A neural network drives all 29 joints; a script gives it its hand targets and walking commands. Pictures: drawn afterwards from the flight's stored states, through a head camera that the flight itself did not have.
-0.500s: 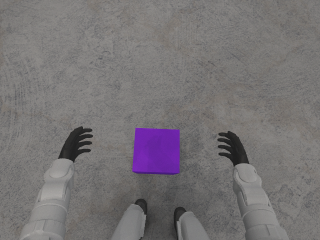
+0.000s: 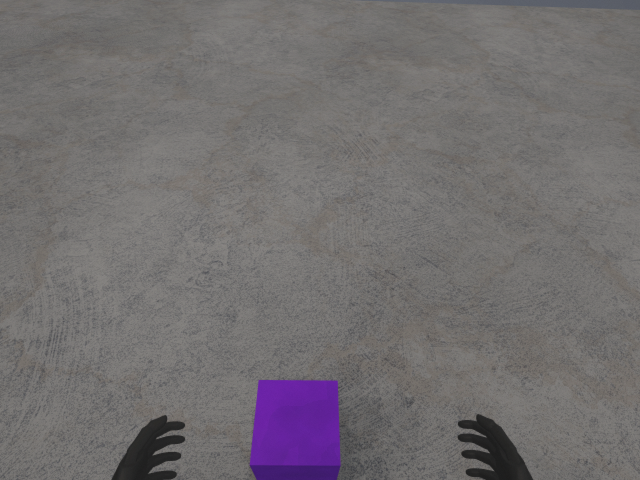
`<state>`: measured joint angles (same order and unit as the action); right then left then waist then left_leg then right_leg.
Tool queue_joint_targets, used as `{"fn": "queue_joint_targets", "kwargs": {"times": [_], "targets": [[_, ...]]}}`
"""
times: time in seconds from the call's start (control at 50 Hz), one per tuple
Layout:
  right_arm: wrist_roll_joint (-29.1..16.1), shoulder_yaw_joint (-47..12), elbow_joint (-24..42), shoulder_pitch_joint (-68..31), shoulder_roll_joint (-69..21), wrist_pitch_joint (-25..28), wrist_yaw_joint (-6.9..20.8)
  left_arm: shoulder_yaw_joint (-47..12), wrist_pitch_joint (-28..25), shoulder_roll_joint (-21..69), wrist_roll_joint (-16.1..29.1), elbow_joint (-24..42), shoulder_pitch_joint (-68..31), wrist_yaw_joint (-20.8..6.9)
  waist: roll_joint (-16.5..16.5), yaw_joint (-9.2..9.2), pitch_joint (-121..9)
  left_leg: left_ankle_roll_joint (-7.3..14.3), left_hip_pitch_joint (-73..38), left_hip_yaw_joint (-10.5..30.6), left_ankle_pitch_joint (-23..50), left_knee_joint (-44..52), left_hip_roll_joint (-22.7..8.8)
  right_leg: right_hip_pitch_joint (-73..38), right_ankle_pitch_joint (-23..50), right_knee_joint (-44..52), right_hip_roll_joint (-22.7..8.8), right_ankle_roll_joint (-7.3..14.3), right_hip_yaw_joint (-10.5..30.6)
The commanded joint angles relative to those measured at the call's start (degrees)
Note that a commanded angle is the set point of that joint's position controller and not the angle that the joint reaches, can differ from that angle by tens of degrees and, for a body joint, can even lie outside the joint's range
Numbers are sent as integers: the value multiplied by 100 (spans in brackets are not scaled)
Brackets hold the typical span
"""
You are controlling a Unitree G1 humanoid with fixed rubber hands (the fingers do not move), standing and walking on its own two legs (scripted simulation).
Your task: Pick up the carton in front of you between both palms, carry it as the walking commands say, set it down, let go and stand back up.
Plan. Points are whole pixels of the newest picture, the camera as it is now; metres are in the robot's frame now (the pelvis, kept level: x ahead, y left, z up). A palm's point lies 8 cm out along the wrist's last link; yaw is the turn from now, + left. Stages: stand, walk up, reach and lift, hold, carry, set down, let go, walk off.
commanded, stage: let go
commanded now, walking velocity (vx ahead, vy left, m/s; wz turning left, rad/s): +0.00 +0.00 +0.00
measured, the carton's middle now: (297, 434) +0.38 +0.05 -0.65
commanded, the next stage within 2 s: stand in 0.30 s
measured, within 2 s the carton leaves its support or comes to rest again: neither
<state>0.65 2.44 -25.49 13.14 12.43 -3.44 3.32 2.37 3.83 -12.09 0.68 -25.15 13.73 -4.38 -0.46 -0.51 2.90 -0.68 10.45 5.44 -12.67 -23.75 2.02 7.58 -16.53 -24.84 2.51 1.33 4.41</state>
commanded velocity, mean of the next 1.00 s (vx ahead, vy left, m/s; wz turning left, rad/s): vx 0.00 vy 0.00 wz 0.00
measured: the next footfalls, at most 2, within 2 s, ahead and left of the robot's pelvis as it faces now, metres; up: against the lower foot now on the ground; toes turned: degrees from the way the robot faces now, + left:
none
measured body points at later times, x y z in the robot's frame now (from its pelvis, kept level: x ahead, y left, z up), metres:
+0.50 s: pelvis +0.01 +0.02 -0.01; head +0.03 +0.03 +0.44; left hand +0.18 +0.29 -0.09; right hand +0.17 -0.25 -0.09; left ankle +0.00 +0.13 -0.74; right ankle -0.04 -0.11 -0.74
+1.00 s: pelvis +0.01 +0.03 +0.00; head +0.02 +0.04 +0.45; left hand +0.15 +0.32 -0.10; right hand +0.14 -0.27 -0.10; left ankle +0.00 +0.13 -0.74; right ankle -0.04 -0.11 -0.74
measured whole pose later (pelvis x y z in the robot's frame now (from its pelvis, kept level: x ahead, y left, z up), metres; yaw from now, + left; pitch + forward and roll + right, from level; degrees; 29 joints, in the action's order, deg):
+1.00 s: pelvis +0.01 +0.03 +0.00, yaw -2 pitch -1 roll +0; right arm 2.0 2.2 -47.3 8.1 18.9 0.2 -1.5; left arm 1.8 0.3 -19.9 -1.7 -43.5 11.3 1.6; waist -1.2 -0.2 0.6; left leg 1.7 10.2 2.8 -15.6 -26.9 3.3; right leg 7.0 -18.3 -26.3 1.2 -0.8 6.8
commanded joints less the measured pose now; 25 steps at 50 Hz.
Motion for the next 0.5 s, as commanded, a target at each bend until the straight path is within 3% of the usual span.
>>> {"fn": "queue_joint_targets", "kwargs": {"times": [0.0,0.16,0.26,0.28,0.3,0.36,0.48], "targets": [[20,24,671,-459,396,-278,57,265,294,-652,-139,592,-436,-9,-333,36,414,-29,-1204,-648,251,28,187,955,-39,991,-363,-196,-212],[3,164,631,-200,420,-367,35,247,346,-544,-227,700,-200,40,59,40,-132,-71,-1251,-514,1087,-13,146,219,1467,472,-139,-297,-226],[-8,207,596,-224,430,-304,33,177,273,-507,-145,715,-171,55,98,64,-279,-77,-1269,-397,1570,0,98,150,1841,329,-24,-311,-253],[-71,221,408,56,459,-110,-99,206,560,-703,-288,921,-286,212,171,-9,-578,-98,-1084,-449,1586,-235,239,4,2215,179,-78,-252,-189],[115,257,-284,-353,1124,-14,-338,341,224,-1341,-220,22,-394,479,-290,209,-245,-157,-203,-237,1639,-302,-359,343,1647,-32,-302,-347,-129],[206,308,-530,-461,1151,134,-457,271,-72,-1280,-245,-262,-310,580,-142,107,-312,42,-277,-55,953,-283,-402,428,978,155,-397,-296,139],[176,257,-1020,-567,1165,319,-505,218,-276,-1202,-238,-635,-344,595,51,101,-751,73,-341,35,1838,-377,-509,228,1615,-110,-443,-206,170]]}}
